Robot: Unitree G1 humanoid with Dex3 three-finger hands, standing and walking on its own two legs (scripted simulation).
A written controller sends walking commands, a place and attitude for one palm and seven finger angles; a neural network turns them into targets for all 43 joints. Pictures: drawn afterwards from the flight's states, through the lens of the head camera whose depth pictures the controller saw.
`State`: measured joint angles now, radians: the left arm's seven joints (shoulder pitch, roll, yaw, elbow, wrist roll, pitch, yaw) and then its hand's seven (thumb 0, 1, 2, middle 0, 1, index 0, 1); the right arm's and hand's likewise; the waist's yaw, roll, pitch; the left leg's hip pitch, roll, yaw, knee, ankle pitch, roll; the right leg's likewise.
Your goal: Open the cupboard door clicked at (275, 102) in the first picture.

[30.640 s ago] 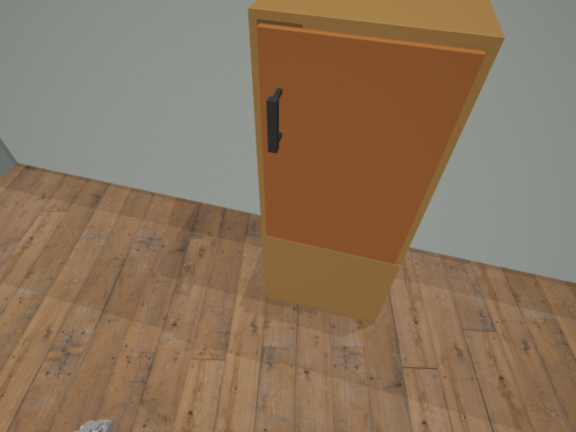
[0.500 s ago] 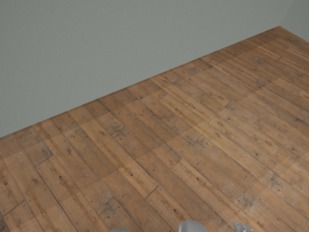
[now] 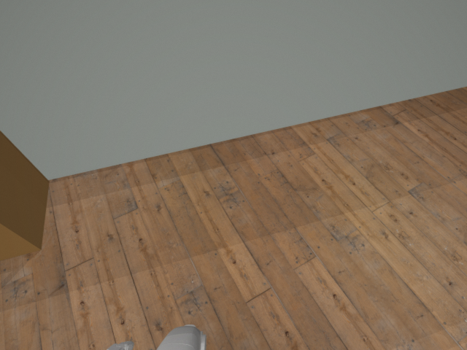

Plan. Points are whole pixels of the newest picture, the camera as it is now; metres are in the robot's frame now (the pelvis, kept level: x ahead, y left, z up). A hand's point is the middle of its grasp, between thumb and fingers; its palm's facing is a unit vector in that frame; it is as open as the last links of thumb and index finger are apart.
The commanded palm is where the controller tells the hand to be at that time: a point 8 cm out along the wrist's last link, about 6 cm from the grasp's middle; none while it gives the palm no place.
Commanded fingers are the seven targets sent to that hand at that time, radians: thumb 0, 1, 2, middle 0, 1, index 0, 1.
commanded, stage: turn to face it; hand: left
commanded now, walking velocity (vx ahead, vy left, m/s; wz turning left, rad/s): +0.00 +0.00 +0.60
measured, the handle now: out of the picture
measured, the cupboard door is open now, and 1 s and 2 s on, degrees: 45 45 45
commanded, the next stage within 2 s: take the last steps up to it in 1.62 s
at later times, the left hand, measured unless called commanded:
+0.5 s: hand out of the picture +0.06 +0.25 -0.16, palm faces +0.27 -0.93 -0.26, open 7.4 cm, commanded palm none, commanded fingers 0.00 0.90 0.90 -0.20 -0.30 -0.20 -0.30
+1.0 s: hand out of the picture -0.08 +0.20 -0.18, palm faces +0.60 -0.76 -0.25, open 7.4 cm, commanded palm none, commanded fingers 0.00 0.90 0.90 -0.20 -0.30 -0.20 -0.30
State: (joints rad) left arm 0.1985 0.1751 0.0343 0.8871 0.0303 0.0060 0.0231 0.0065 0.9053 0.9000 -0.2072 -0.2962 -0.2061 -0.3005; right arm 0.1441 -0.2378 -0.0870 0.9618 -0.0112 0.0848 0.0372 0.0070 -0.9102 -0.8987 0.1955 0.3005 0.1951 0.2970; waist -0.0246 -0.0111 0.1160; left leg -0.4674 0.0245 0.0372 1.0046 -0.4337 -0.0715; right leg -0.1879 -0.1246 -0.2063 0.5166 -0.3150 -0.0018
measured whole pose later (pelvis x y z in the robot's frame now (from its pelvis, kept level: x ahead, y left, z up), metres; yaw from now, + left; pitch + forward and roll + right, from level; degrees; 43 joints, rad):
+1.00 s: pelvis +0.01 +0.01 -0.01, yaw +37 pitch +0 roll +1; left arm 0.26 0.23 0.06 0.91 0.03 0.01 0.01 0.01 0.91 0.90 -0.21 -0.30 -0.21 -0.30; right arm 0.09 -0.24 -0.07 0.94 -0.01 0.06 0.04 0.01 -0.91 -0.90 0.19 0.30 0.19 0.30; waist 0.01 -0.05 0.12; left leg -0.30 0.01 0.09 0.61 -0.33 -0.03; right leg -0.22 -0.19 -0.28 0.64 -0.40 0.04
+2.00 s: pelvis +0.00 +0.05 +0.00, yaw +61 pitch -1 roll -1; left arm 0.27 0.23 0.07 1.04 0.04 0.04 -0.01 0.01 0.91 0.90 -0.20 -0.30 -0.20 -0.30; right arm 0.20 -0.17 -0.03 0.98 -0.02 -0.02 -0.01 0.00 -0.91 -0.90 0.20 0.30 0.20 0.30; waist 0.04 -0.05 0.07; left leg -0.18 -0.05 0.06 0.46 -0.27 0.09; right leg -0.46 -0.10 -0.06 1.11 -0.39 0.03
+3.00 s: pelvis +0.11 +0.37 -0.02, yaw +66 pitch -1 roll +0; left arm 0.40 0.17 0.04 1.15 0.02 -0.03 0.01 0.00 0.91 0.90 -0.20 -0.30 -0.20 -0.30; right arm 0.06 -0.20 -0.05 0.98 -0.03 -0.06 0.01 0.00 -0.91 -0.90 0.19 0.30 0.19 0.30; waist 0.06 -0.03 0.08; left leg -0.39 0.03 0.11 0.58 -0.15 0.03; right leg -0.12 -0.09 -0.09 0.70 -0.48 0.01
